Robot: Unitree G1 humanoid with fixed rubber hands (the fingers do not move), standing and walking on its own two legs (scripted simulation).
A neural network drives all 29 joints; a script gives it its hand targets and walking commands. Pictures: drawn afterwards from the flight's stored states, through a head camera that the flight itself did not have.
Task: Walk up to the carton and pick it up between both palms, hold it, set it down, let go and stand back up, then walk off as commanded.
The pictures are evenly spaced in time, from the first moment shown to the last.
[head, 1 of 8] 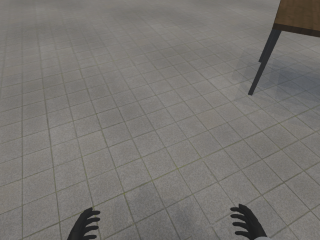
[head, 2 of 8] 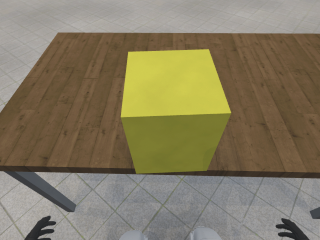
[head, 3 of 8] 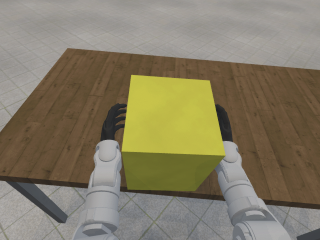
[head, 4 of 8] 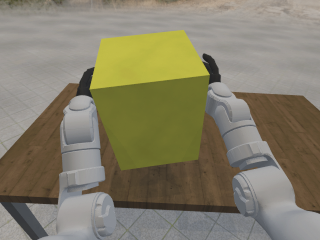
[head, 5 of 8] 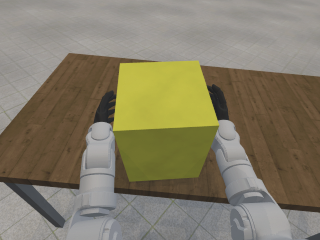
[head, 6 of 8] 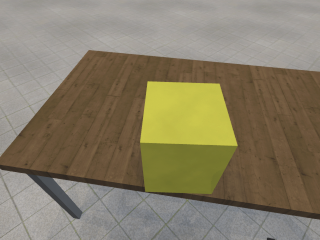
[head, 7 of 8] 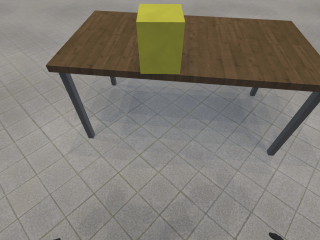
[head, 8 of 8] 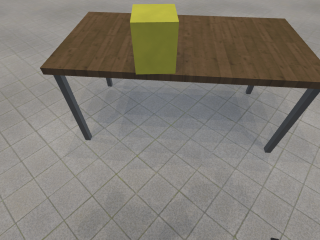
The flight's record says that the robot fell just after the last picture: no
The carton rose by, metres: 0.21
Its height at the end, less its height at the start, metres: +0.00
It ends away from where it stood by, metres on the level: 0.01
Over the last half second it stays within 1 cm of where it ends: yes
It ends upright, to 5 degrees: yes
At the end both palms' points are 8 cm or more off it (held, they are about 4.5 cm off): yes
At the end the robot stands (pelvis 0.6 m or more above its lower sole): yes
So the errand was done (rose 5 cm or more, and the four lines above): yes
